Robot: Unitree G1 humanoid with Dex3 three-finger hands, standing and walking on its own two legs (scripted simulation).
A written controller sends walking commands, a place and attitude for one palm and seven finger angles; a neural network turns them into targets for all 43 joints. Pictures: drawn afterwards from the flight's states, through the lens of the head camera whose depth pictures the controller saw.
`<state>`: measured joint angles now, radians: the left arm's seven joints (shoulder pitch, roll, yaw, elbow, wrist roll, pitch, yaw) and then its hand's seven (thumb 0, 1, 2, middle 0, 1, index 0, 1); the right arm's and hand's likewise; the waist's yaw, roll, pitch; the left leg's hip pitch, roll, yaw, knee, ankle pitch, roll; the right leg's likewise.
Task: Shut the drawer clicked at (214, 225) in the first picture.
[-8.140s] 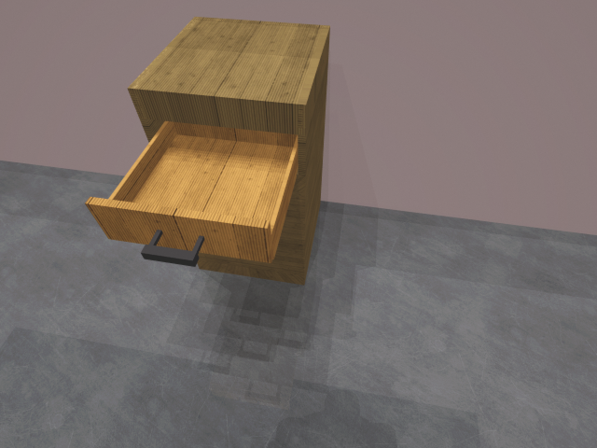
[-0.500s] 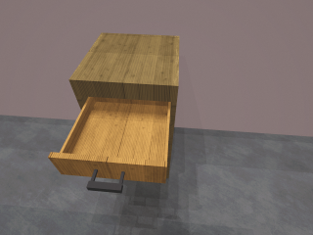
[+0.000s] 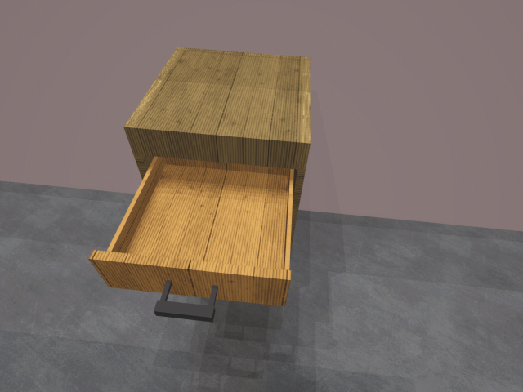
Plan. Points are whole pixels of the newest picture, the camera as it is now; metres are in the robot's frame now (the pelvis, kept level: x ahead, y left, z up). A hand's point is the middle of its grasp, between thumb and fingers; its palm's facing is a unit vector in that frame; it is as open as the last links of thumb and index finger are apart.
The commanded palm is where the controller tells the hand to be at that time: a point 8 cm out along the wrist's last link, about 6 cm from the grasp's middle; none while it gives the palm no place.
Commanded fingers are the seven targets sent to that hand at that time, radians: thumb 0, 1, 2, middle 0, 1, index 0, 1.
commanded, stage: raise the hand and make a fist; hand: left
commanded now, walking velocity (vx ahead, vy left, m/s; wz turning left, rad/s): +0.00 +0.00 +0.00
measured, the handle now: (188, 299) +0.31 +0.16 -0.13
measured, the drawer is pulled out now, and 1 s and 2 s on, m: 0.30 0.30 0.30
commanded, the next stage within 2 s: bring the fist close to the handle in 2.00 s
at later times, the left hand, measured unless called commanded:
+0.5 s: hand (184, 391) +0.14 +0.12 -0.05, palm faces -0.08 -1.00 +0.06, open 6.0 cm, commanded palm +0.09 +0.20 -0.06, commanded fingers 0.00 0.90 0.90 -0.62 -0.75 -0.62 -0.75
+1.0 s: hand out of the picture +0.13 +0.15 -0.05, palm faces -0.02 -1.00 -0.03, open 3.6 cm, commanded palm +0.09 +0.20 -0.05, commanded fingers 0.00 0.90 0.90 -1.12 -1.30 -1.12 -1.30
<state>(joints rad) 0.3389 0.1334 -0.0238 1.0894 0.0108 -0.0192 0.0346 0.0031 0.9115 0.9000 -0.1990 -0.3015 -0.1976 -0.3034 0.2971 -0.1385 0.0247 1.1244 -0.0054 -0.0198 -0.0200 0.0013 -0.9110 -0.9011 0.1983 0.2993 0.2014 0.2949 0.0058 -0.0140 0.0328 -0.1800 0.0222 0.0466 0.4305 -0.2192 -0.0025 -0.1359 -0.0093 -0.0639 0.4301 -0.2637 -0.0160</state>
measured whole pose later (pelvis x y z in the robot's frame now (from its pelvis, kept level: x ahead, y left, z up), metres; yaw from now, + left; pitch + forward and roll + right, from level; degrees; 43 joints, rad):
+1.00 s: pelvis -0.04 -0.01 -0.10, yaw +1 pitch +15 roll -2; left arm 0.65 0.17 0.05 -0.21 -0.22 -0.38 -0.21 0.02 0.90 0.90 -0.93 -1.09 -0.92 -1.09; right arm 0.27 -0.19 -0.04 0.54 0.04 -0.16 -0.05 0.01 -0.90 -0.90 0.20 0.30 0.21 0.30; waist -0.01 0.04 -0.16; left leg -0.97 0.05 -0.01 1.22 -0.50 -0.01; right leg -0.90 -0.02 -0.10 1.20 -0.56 -0.04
